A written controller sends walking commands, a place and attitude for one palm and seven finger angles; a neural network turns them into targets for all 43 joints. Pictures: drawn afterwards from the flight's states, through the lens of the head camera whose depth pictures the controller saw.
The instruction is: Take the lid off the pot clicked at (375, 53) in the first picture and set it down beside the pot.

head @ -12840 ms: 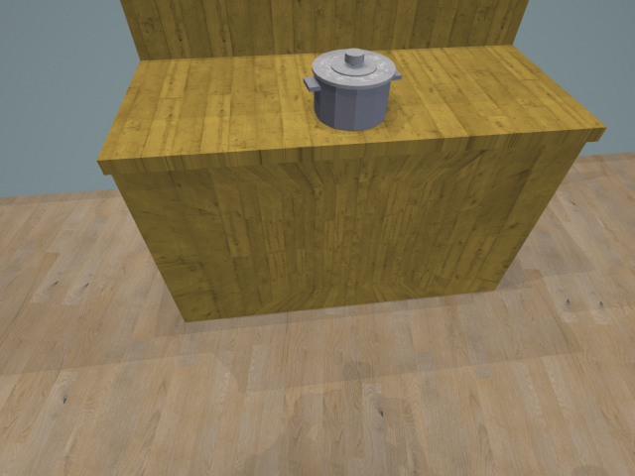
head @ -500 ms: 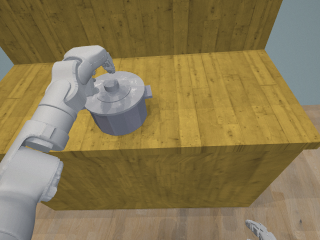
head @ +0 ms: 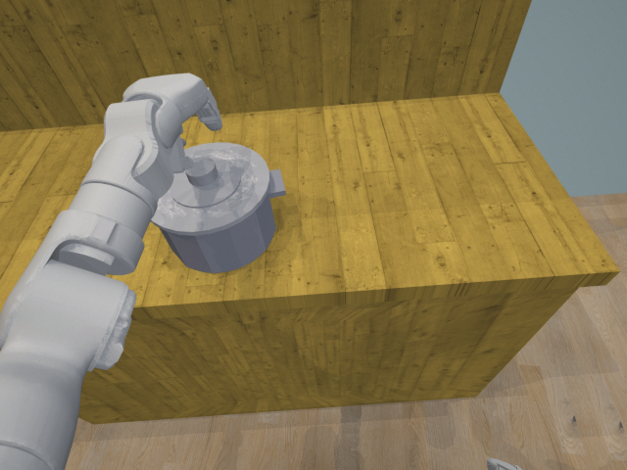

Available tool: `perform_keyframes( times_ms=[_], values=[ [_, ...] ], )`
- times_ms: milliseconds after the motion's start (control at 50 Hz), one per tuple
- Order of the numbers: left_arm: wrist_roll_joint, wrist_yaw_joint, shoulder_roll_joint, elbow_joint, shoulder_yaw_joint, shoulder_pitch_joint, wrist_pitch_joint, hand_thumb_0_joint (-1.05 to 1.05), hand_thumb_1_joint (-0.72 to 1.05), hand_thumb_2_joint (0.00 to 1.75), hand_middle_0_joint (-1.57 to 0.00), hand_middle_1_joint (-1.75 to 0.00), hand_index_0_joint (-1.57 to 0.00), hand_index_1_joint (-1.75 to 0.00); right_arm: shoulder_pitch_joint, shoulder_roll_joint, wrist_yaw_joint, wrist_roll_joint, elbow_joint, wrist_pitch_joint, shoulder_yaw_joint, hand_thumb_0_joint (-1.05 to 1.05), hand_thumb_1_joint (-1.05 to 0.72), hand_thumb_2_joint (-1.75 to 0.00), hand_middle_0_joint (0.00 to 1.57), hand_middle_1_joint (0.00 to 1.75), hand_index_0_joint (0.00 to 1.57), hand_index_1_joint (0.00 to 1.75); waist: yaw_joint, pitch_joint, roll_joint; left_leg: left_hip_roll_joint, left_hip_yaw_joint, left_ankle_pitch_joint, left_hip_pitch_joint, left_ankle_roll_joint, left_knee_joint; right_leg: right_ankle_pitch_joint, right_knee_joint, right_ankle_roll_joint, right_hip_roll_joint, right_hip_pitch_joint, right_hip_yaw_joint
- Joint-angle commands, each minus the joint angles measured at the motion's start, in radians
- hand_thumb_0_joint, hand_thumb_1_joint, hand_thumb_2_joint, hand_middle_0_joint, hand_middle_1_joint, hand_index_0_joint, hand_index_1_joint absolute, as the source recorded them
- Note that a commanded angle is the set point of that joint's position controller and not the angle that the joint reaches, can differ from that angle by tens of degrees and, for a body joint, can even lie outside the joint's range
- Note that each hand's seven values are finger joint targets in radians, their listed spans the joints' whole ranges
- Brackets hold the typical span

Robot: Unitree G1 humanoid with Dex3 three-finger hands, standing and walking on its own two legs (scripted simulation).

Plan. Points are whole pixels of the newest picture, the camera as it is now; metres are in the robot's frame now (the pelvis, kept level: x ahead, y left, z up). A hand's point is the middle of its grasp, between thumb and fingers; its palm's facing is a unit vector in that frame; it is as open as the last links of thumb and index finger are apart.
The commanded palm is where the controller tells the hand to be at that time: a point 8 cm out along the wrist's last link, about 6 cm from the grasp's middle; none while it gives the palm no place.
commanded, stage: move the open hand above the knob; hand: left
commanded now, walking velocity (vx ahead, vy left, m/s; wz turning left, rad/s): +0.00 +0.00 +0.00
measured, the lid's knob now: (201, 171) +0.51 +0.15 +0.11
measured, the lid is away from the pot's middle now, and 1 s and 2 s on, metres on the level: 0.00 0.00 0.00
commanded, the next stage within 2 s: lower the open fingers around the knob in 0.40 s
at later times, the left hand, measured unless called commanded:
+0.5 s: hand (185, 141) +0.48 +0.14 +0.18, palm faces -0.26 -0.03 -0.97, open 10.1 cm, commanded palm +0.47 +0.14 +0.24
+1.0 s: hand (186, 164) +0.48 +0.15 +0.15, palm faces -0.35 -0.07 -0.93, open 10.1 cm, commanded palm +0.47 +0.15 +0.21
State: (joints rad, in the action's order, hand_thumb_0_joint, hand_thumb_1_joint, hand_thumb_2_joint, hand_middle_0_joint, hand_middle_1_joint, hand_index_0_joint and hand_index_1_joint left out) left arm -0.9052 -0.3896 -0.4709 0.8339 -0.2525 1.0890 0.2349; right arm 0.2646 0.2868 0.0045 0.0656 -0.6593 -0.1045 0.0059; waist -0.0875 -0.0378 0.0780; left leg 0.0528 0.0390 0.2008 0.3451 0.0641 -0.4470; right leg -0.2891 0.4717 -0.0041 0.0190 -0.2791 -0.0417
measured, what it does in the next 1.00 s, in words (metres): stands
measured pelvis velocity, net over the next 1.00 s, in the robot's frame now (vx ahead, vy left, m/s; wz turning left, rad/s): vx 0.01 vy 0.00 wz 0.00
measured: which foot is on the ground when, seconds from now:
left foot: down 0.00-1.00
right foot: down 0.00-1.00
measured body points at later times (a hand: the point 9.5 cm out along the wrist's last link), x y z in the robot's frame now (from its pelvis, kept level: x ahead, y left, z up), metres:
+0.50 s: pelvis +0.00 +0.00 +0.00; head +0.03 -0.03 +0.45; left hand +0.49 +0.14 +0.24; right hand +0.09 -0.26 -0.13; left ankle +0.01 +0.08 -0.74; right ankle -0.04 -0.12 -0.74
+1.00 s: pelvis +0.01 +0.00 +0.00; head +0.05 -0.02 +0.45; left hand +0.49 +0.15 +0.20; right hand +0.08 -0.26 -0.13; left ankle +0.01 +0.08 -0.74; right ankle -0.03 -0.12 -0.74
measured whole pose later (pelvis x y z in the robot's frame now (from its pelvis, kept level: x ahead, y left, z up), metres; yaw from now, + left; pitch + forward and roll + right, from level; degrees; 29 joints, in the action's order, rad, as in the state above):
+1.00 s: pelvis +0.01 +0.00 +0.00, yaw +0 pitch +7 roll +0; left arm -0.90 -0.41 -0.45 0.90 -0.26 1.07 0.24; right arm 0.28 0.29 0.00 0.06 -0.67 -0.09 0.00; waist -0.09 -0.04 0.06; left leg 0.05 0.03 0.21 0.36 0.07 -0.45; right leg -0.29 0.45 0.00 0.02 -0.28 -0.04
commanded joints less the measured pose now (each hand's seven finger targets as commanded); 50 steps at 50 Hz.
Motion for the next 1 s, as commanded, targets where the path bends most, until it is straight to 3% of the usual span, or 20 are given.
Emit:
perform_keyframes(
  times_ms=[0,20,60,120,200,300,340,380,420,480,500,540,560,600,680,740,760,860,920,980],
  values=[
    [-0.017,0.041,-0.216,-0.214,0.076,0.555,-0.004,0.0,-0.36,1.55,-0.84,-0.08,-0.84,-0.08,-0.046,0.119,-0.002,0.005,0.124,0.04,-0.038,0.0,-0.9,-0.9,0.2,0.3,0.2,0.3,0.007,-0.427,-0.071,-0.01,-0.098,-0.371,-0.349,0.018,-0.016,0.364,-0.035,-0.029,-0.033,-0.004,0.006],
    [-0.013,0.04,-0.173,-0.199,0.044,0.564,0.002,0.0,-0.36,1.55,-0.84,-0.08,-0.84,-0.08,-0.042,0.115,-0.001,0.005,0.116,0.037,-0.038,0.0,-0.9,-0.9,0.2,0.3,0.2,0.3,-0.001,-0.401,-0.082,-0.01,-0.099,-0.357,-0.342,0.017,-0.014,0.352,-0.037,-0.029,-0.035,-0.025,0.0],
    [-0.012,0.043,-0.219,-0.191,0.083,0.556,0.003,0.0,-0.36,1.55,-0.84,-0.08,-0.84,-0.08,-0.04,0.123,-0.002,0.003,0.11,0.036,-0.038,0.0,-0.9,-0.9,0.2,0.3,0.2,0.3,0.005,-0.405,-0.089,-0.01,-0.095,-0.348,-0.333,0.018,-0.015,0.356,-0.038,-0.03,-0.033,-0.012,0.004],
    [-0.012,0.044,-0.195,-0.118,0.059,0.555,0.014,0.0,-0.36,1.55,-0.84,-0.08,-0.84,-0.08,-0.041,0.12,-0.009,0.007,0.1,0.033,-0.03,0.0,-0.9,-0.9,0.2,0.3,0.2,0.3,0.0,-0.36,-0.121,-0.003,-0.089,-0.27,-0.286,0.018,-0.001,0.321,-0.046,-0.029,-0.034,-0.016,0.001],
    [-0.012,0.045,-0.16,-0.181,0.027,0.631,0.0,0.0,-0.36,1.55,-0.84,-0.08,-0.84,-0.08,-0.046,0.111,-0.008,0.005,0.104,0.041,-0.031,0.0,-0.9,-0.9,0.2,0.3,0.2,0.3,-0.009,-0.399,-0.076,-0.005,-0.101,-0.296,-0.339,0.014,-0.007,0.315,-0.043,-0.032,-0.033,-0.038,0.001],
    [-0.019,0.047,-0.199,-0.087,0.057,0.597,0.009,0.0,-0.36,1.55,-0.84,-0.08,-0.84,-0.08,-0.042,0.119,-0.017,0.005,0.098,0.036,-0.026,0.0,-0.9,-0.9,0.2,0.3,0.2,0.3,-0.005,-0.365,-0.121,-0.001,-0.087,-0.254,-0.276,0.017,0.002,0.323,-0.049,-0.031,-0.03,-0.012,0.006],
    [-0.004,0.042,-0.114,-0.122,-0.01,0.636,0.002,0.0,-0.36,1.55,-0.84,-0.08,-0.84,-0.08,-0.039,0.116,-0.014,0.007,0.099,0.036,-0.029,0.0,-0.9,-0.9,0.2,0.3,0.2,0.3,-0.022,-0.365,-0.086,-0.002,-0.093,-0.277,-0.299,0.015,-0.006,0.319,-0.049,-0.035,-0.029,-0.046,0.0],
    [-0.021,0.047,-0.208,-0.138,0.068,0.641,-0.006,0.0,-0.36,1.55,-0.84,-0.08,-0.84,-0.08,-0.028,0.121,-0.016,-0.001,0.1,0.044,-0.031,0.0,-0.9,-0.9,0.2,0.3,0.2,0.3,-0.006,-0.431,-0.073,-0.005,-0.098,-0.313,-0.337,0.017,-0.013,0.343,-0.043,-0.034,-0.032,-0.017,0.01],
    [-0.025,0.043,-0.148,-0.105,0.019,0.624,-0.003,0.0,-0.36,1.55,-0.84,-0.08,-0.84,-0.08,-0.028,0.114,-0.016,0.002,0.097,0.04,-0.03,0.0,-0.9,-0.9,0.2,0.3,0.2,0.3,-0.014,-0.408,-0.087,-0.006,-0.095,-0.319,-0.329,0.014,-0.013,0.337,-0.041,-0.034,-0.034,-0.039,0.003],
    [-0.024,0.05,-0.23,-0.078,0.087,0.602,0.0,0.0,-0.36,1.55,-0.84,-0.08,-0.84,-0.08,-0.021,0.125,-0.016,0.002,0.095,0.036,-0.027,0.0,-0.9,-0.9,0.2,0.3,0.2,0.3,0.0,-0.396,-0.111,-0.005,-0.091,-0.305,-0.285,0.018,-0.005,0.357,-0.043,-0.034,-0.033,0.003,0.008],
    [-0.016,0.038,-0.153,0.008,0.024,0.609,0.042,0.0,-0.36,1.55,-0.84,-0.08,-0.84,-0.08,-0.026,0.123,-0.015,0.005,0.084,0.036,-0.027,0.0,-0.9,-0.9,0.2,0.3,0.2,0.3,-0.013,-0.361,-0.096,0.007,-0.092,-0.266,-0.274,0.016,-0.002,0.342,-0.042,-0.034,-0.034,-0.023,0.004],
    [-0.001,0.027,-0.184,0.012,0.056,0.608,0.06,0.0,-0.36,1.55,-0.84,-0.08,-0.84,-0.08,-0.007,0.135,-0.016,0.003,0.079,0.037,-0.032,0.0,-0.9,-0.9,0.2,0.3,0.2,0.3,-0.012,-0.356,-0.124,0.006,-0.089,-0.262,-0.254,0.021,-0.002,0.36,-0.053,-0.033,-0.031,-0.005,0.006],
    [-0.012,0.022,-0.238,-0.039,0.089,0.649,0.056,0.0,-0.36,1.55,-0.84,-0.08,-0.84,-0.08,-0.005,0.135,-0.016,-0.001,0.084,0.045,-0.032,0.0,-0.9,-0.9,0.2,0.3,0.2,0.3,-0.005,-0.411,-0.114,0.007,-0.093,-0.274,-0.279,0.021,-0.001,0.383,-0.047,-0.031,-0.03,0.027,0.012],
    [-0.02,0.004,-0.162,-0.072,0.026,0.673,0.047,0.0,-0.36,1.55,-0.84,-0.08,-0.84,-0.08,-0.008,0.124,-0.019,-0.002,0.092,0.057,-0.037,0.0,-0.9,-0.9,0.2,0.3,0.2,0.3,-0.018,-0.437,-0.087,0.009,-0.097,-0.318,-0.33,0.024,-0.017,0.397,-0.047,-0.03,-0.033,0.002,0.011],
    [-0.013,-0.015,-0.202,0.033,0.056,0.585,0.037,0.0,-0.36,1.55,-0.84,-0.08,-0.84,-0.08,0.019,0.14,-0.024,-0.001,0.08,0.053,-0.036,0.0,-0.9,-0.9,0.2,0.3,0.2,0.3,-0.022,-0.355,-0.161,0.015,-0.084,-0.266,-0.25,0.029,-0.007,0.401,-0.061,-0.024,-0.037,0.015,0.011],
    [-0.003,-0.005,-0.177,-0.123,0.038,0.649,-0.002,0.0,-0.36,1.55,-0.84,-0.08,-0.84,-0.08,0.011,0.13,-0.021,-0.006,0.101,0.061,-0.046,0.0,-0.9,-0.9,0.2,0.3,0.2,0.3,-0.017,-0.444,-0.081,0.008,-0.091,-0.368,-0.328,0.03,-0.027,0.445,-0.05,-0.028,-0.032,0.019,0.016],
    [-0.013,0.001,-0.207,-0.166,0.06,0.662,-0.012,0.0,-0.36,1.55,-0.84,-0.08,-0.84,-0.08,0.018,0.128,-0.019,-0.008,0.099,0.064,-0.048,0.0,-0.9,-0.9,0.2,0.3,0.2,0.3,-0.015,-0.475,-0.057,0.002,-0.102,-0.411,-0.376,0.028,-0.034,0.443,-0.046,-0.027,-0.038,0.01,0.016],
    [-0.013,0.02,-0.226,-0.099,0.106,0.508,-0.009,0.0,-0.36,1.55,-0.84,-0.08,-0.84,-0.08,0.022,0.13,-0.006,-0.005,0.099,0.054,-0.046,0.0,-0.9,-0.9,0.2,0.3,0.2,0.3,0.01,-0.43,-0.074,-0.006,-0.103,-0.455,-0.343,0.023,-0.033,0.441,-0.039,-0.03,-0.039,0.008,0.005],
    [-0.011,0.022,-0.162,-0.099,0.047,0.512,0.004,0.0,-0.36,1.55,-0.84,-0.08,-0.84,-0.08,0.004,0.128,-0.004,0.002,0.1,0.046,-0.045,0.0,-0.9,-0.9,0.2,0.3,0.2,0.3,-0.007,-0.382,-0.095,-0.005,-0.095,-0.396,-0.327,0.023,-0.029,0.41,-0.048,-0.027,-0.041,-0.023,0.001],
    [-0.007,0.031,-0.199,-0.212,0.07,0.591,-0.01,0.0,-0.36,1.55,-0.84,-0.08,-0.84,-0.08,-0.002,0.126,-0.007,0.0,0.106,0.051,-0.05,0.0,-0.9,-0.9,0.2,0.3,0.2,0.3,-0.009,-0.468,-0.042,-0.007,-0.106,-0.457,-0.395,0.026,-0.042,0.434,-0.04,-0.028,-0.041,-0.013,0.01]
  ],
)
